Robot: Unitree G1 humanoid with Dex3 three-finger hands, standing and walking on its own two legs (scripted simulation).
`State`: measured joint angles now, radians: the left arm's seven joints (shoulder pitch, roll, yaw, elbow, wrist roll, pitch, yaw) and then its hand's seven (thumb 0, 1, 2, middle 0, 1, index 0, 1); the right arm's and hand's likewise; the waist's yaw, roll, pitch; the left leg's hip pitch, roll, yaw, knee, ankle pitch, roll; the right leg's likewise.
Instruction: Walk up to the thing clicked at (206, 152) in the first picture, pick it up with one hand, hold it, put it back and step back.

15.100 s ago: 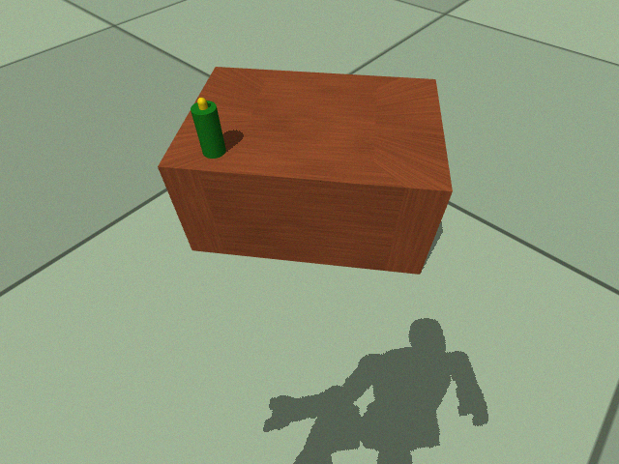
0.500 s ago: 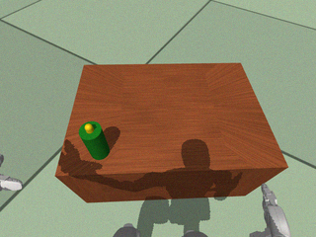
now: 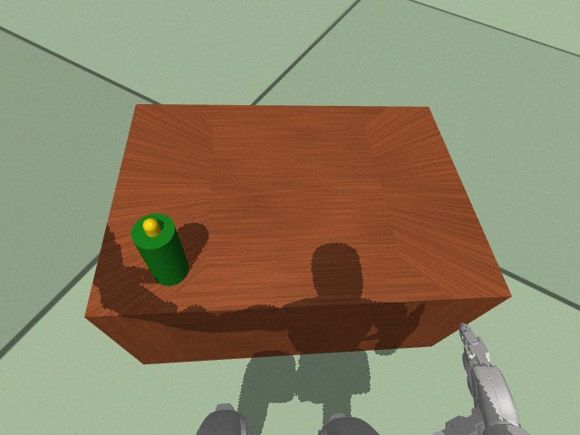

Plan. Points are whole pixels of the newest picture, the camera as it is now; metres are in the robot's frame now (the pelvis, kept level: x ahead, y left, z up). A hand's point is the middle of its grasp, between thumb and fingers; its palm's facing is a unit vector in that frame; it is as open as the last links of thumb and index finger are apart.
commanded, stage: go down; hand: left
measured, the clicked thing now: (161, 248) +0.47 +0.22 -0.17
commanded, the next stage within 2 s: approach in 0.38 s
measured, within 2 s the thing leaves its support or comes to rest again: neither
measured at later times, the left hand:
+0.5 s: hand out of the picture +0.37 +0.40 +0.06, palm faces +0.24 -0.97 -0.09, open 17.7 cm
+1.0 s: hand (78, 254) +0.42 +0.34 -0.10, palm faces +0.23 -0.97 +0.07, open 17.7 cm
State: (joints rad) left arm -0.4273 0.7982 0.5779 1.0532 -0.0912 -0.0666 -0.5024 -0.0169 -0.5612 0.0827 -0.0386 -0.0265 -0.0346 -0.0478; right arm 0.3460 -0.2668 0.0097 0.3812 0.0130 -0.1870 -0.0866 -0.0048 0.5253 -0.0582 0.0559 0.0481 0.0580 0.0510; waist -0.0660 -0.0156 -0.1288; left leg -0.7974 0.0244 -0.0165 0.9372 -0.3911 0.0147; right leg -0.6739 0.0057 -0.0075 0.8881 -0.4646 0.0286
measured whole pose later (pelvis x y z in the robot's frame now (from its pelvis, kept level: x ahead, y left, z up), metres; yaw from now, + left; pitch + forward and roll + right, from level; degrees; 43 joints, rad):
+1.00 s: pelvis -0.02 +0.01 -0.07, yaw -3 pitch +27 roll -7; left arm -0.61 0.76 0.74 1.20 -0.18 -0.54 -0.46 -0.02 -0.60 0.04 -0.05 -0.05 -0.04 -0.07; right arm 0.31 -0.29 -0.02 0.17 -0.06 -0.21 0.00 0.00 0.53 -0.05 0.06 0.05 0.06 0.05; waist -0.24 -0.08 -0.12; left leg -1.29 0.05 -0.07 1.31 -0.49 0.02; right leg -1.14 0.04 -0.05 1.22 -0.56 0.03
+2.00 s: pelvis -0.04 +0.00 -0.14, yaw -4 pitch +32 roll -7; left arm -0.63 0.57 0.53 1.07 -0.05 -0.60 -0.06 -0.02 -0.61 0.02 -0.08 -0.06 -0.09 -0.06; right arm 0.47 -0.31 -0.10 -0.29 -0.06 -0.05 0.09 0.00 0.51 -0.06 0.06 0.05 0.06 0.05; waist -0.32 -0.04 -0.20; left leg -1.59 0.05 -0.09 1.59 -0.57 0.00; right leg -1.44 0.05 -0.06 1.53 -0.66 0.02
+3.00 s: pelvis -0.04 +0.00 -0.14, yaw -5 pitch +32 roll -8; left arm -0.71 0.65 0.56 1.17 -0.01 -0.65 -0.06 -0.02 -0.50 0.94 -0.79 -0.91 -0.74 -0.87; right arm 0.47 -0.33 -0.07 -0.42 -0.05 0.00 0.12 0.00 0.49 -0.06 0.06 0.05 0.06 0.05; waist -0.37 -0.05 -0.17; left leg -1.60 0.05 -0.10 1.59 -0.56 0.01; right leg -1.44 0.05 -0.06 1.51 -0.65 0.03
